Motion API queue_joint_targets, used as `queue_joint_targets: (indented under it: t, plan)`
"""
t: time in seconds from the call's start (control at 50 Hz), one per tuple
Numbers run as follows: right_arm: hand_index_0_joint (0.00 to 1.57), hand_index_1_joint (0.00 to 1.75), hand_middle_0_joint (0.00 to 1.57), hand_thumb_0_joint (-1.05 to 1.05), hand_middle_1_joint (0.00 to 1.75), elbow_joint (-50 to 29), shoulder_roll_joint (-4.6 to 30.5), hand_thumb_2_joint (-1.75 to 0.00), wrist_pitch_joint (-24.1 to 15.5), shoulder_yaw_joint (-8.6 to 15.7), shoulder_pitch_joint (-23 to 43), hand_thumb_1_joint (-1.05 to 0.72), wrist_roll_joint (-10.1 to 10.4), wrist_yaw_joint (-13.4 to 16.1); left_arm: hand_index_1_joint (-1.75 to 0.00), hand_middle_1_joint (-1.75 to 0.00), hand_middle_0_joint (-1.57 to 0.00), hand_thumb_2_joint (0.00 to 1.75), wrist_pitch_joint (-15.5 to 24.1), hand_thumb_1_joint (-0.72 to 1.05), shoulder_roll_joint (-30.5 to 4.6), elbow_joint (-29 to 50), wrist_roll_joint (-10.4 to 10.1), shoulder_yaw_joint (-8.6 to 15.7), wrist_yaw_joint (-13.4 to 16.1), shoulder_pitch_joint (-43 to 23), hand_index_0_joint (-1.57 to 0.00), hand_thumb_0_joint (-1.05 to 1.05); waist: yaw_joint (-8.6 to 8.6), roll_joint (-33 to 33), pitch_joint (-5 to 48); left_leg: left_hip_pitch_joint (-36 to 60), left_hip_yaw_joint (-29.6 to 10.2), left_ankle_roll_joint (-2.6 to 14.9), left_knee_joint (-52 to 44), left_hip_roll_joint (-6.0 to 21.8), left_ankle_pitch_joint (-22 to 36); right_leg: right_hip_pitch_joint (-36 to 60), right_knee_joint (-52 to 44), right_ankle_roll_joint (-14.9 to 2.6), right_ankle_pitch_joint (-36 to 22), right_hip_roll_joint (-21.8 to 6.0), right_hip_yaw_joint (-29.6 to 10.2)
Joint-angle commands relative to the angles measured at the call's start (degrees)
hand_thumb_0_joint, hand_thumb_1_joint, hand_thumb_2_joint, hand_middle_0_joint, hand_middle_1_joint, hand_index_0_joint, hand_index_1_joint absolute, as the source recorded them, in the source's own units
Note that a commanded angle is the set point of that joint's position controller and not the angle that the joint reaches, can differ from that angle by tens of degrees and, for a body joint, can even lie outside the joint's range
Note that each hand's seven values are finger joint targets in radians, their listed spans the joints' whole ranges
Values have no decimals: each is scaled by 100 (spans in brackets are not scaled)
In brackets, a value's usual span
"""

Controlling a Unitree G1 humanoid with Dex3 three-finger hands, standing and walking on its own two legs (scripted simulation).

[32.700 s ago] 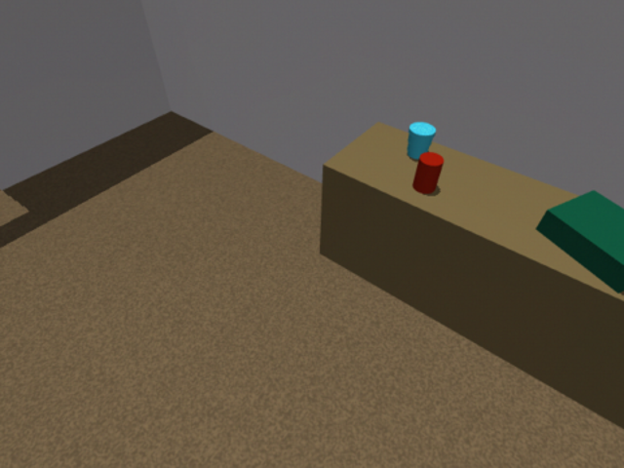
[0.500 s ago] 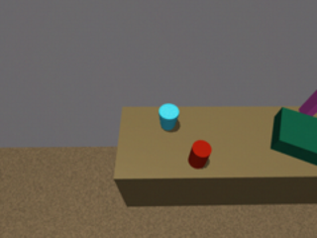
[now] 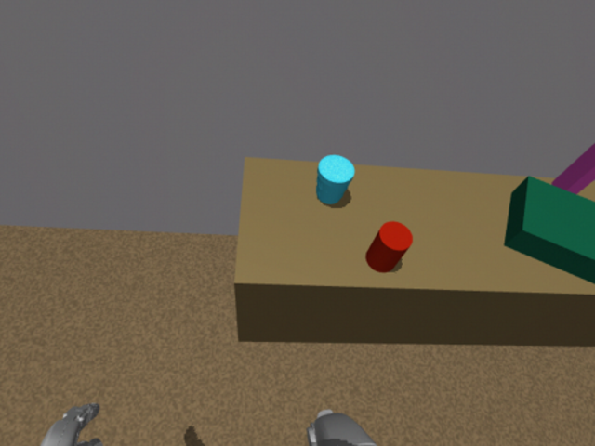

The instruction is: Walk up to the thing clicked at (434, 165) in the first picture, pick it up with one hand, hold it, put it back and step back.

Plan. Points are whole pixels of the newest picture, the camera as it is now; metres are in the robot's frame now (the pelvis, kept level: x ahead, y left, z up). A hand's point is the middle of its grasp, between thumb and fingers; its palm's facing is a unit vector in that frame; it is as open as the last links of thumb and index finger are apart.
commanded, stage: step back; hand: right
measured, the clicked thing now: (387, 247) +0.54 -0.23 -0.25
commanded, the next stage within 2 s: none
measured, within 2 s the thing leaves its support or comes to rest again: neither
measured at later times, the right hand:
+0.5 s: hand out of the picture +0.01 -0.25 -0.15, palm faces +0.01 +0.93 -0.38, open 7.3 cm
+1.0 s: hand out of the picture -0.12 -0.29 -0.15, palm faces +0.04 +0.88 -0.47, open 7.3 cm
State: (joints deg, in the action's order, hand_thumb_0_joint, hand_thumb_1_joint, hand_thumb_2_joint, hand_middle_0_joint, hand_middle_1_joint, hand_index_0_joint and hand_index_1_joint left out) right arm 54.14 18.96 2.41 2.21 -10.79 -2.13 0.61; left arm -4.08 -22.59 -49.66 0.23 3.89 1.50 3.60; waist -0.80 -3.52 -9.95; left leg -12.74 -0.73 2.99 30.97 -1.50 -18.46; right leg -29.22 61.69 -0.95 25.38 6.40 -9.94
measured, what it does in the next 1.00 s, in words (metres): walks backwards: right foot, then left foot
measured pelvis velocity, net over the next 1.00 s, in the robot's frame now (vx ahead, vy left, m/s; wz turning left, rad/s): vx -0.22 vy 0.00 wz -0.13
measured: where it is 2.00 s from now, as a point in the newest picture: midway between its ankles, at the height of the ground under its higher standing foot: outside the picture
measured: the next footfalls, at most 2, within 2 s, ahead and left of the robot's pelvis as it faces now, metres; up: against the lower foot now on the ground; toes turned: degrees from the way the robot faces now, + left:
right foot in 0.22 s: -0.01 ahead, -0.09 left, +0.00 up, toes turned +0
left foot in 0.60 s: -0.09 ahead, +0.15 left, +0.00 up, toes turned -4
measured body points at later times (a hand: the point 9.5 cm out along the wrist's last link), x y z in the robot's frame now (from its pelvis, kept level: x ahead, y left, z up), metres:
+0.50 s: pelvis -0.08 +0.01 +0.00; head -0.02 +0.00 +0.44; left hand +0.06 +0.31 -0.11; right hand +0.01 -0.30 -0.13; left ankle -0.13 +0.16 -0.67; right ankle -0.05 -0.09 -0.74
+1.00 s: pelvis -0.22 +0.00 -0.02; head -0.15 +0.01 +0.42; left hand -0.10 +0.32 -0.14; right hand -0.12 -0.33 -0.12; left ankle -0.13 +0.15 -0.74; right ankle -0.26 -0.14 -0.74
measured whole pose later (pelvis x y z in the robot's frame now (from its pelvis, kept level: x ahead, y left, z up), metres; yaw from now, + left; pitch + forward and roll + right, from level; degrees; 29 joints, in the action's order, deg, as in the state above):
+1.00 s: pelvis -0.22 +0.00 -0.02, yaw -7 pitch -1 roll +0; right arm 44.9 23.3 0.7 2.7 -6.9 -1.8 1.4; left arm -4.0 -24.4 -46.6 1.6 6.5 -0.8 11.2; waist 1.5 -1.9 -10.8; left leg -23.9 0.4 -2.2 40.0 5.4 -14.6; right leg -14.6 39.4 1.6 23.6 0.0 -5.6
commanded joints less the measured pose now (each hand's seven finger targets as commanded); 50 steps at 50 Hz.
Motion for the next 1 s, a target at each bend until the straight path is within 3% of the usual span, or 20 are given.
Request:
queue_joint_targets:
  t: [0.0,0.16,0.22,0.24,0.26,0.28,0.3,0.38,0.5,0.56,0.58,0.6,0.62,0.64,0.66,0.7,0.72,0.86,0.94,0.98]
  plan:
    - [20,30,20,0,30,-557,1392,-90,-184,464,63,-90,63,234,-30,-30,-20,90,171,90,-851,447,79,242,36,245,-20,0,-7,1192,1263,1838,-898,10,-305,1084,4180,-277,-615,166,-183,-118,159]
    - [20,30,20,0,30,-786,1551,-90,-150,520,101,-90,155,203,-30,-30,-20,90,233,90,-806,404,158,250,-26,565,-20,0,-68,1077,1317,1318,-1206,482,-225,1492,3329,890,-2618,-42,-337,-460,661]
    - [20,30,20,0,30,-877,1493,-90,-151,466,374,-90,234,171,-30,-30,-20,90,306,90,-868,274,223,306,-32,938,-20,0,158,498,1500,633,-1109,394,202,1361,2781,1822,-3476,-233,-2144,-633,409]
    - [20,30,20,0,30,-918,1413,-90,-164,441,415,-90,276,170,-30,-30,-20,90,334,90,-1097,330,244,359,-30,840,-20,0,111,-73,1561,48,-875,216,595,989,2251,2217,-3355,-494,-3109,-1059,-175]
    - [20,30,20,0,30,-936,1314,-90,-147,416,579,-90,313,173,-30,-30,-20,90,317,90,-1347,466,184,415,-55,580,-20,0,185,-920,1268,-239,-410,-127,1506,136,1126,1788,-3683,-1136,-3632,-1746,-1146]
    - [20,30,20,0,30,-896,1262,-90,-103,406,478,-90,281,196,-30,-30,-20,90,313,90,-1477,643,168,431,-58,374,-20,0,214,-1408,984,-520,-173,-322,2340,-344,-1190,1562,-3989,-1694,-3984,-2571,-1889]
    - [20,30,20,0,30,-845,1349,-90,-80,417,403,-90,229,199,-30,-30,-20,90,332,90,-1370,740,193,403,-45,469,-20,0,263,-1173,847,-686,-568,-316,3040,-303,-1977,1416,-4082,-1873,-4165,-2777,-2178]
    - [20,30,20,0,30,-709,1344,-90,-130,337,44,-90,232,143,-30,-30,-20,90,294,90,-1031,982,170,382,-2,151,-20,0,140,-205,974,-854,-595,-336,3602,-570,-1286,1449,-3800,-1341,-4232,-1848,-595]
    - [20,30,20,0,30,-888,1225,-90,-237,271,-140,-90,188,214,-30,-30,-20,90,193,90,-1063,1166,253,406,-13,513,-20,0,224,-814,1525,-1083,-219,-384,978,87,-1065,3031,-3139,-1052,-4374,-1664,-315]
    - [20,30,20,0,30,-713,1203,-90,-316,383,-523,-90,89,218,-30,-30,-20,90,49,90,-1100,1284,140,375,-89,281,-20,0,-41,-563,1563,-193,335,-384,-1161,-73,925,2589,-2377,-670,-3536,-1312,17]
    - [20,30,20,0,30,-725,1354,-90,-322,457,-389,-90,19,214,-30,-30,-20,90,6,90,-982,1307,117,352,-122,388,-20,0,55,-338,1480,332,-133,-274,-1060,169,1331,1774,-2284,-447,-2740,-1105,-64]
    - [20,30,20,0,30,-803,1815,-90,-329,569,-332,-90,-86,208,-30,-30,-20,90,10,90,-783,1348,105,314,-128,524,-20,0,84,692,1451,759,-1537,55,-1115,1231,1700,622,-1668,-239,-1266,-552,72]
    - [20,30,20,0,30,-926,2318,-90,-315,650,67,-90,-86,152,-30,-30,-20,90,26,90,-796,1335,133,361,-81,470,-20,0,105,1454,1196,209,-2595,796,-1296,2320,2063,62,-640,-45,835,164,328]
    - [20,30,20,0,30,-1032,2525,-90,-333,713,151,-90,-13,155,-30,-30,-20,90,21,90,-1039,1330,242,459,-28,112,-20,0,-199,1675,941,-751,-3154,1435,-1500,2934,1798,451,411,32,1226,-102,-188]
    - [20,30,20,0,30,-1053,2392,-90,-375,695,411,-90,-25,194,-30,-30,-20,90,19,90,-1194,1282,251,495,-46,111,-20,0,-46,1487,833,-755,-2977,1518,-1422,2901,1761,359,984,30,929,-270,-341]
    - [20,30,20,0,30,-1105,1762,-90,-386,482,639,-90,-69,211,-30,-30,-20,90,27,90,-1032,1065,129,535,-106,520,-20,0,315,937,830,-140,-1383,972,-834,1778,2932,3,1287,23,414,-64,-384]
    - [20,30,20,0,30,-1089,1689,-90,-389,479,554,-90,-19,227,-30,-30,-20,90,29,90,-1020,1000,113,532,-134,772,-20,0,402,1012,855,66,-1072,849,-698,1612,3054,-121,1331,22,260,14,-309]
    - [20,30,20,0,30,-1127,1835,-90,-359,568,-106,-90,25,255,-30,-30,-20,90,113,90,-910,1089,148,468,-188,568,-20,0,-106,1284,1296,1211,-1017,1064,-172,1664,3090,118,-947,366,460,-435,109]
    - [20,30,20,0,30,-1238,1995,-90,-233,548,164,-90,37,188,-30,-30,-20,90,174,90,-880,689,165,449,-199,1113,-20,0,59,1550,1540,276,-764,831,212,1432,2471,1522,-2936,182,-454,-478,901]
    - [20,30,20,0,30,-1304,1803,-90,-163,471,438,-90,136,156,-30,-30,-20,90,221,90,-1027,408,214,489,-191,1636,-20,0,363,1242,1694,-440,-653,402,685,1154,1664,2291,-3823,-9,-1519,-580,812]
